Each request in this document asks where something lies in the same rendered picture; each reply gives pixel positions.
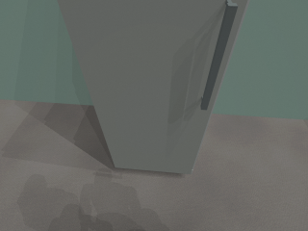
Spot fridge door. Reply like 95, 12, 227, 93
57, 0, 248, 174

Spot handle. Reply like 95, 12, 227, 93
200, 0, 238, 111

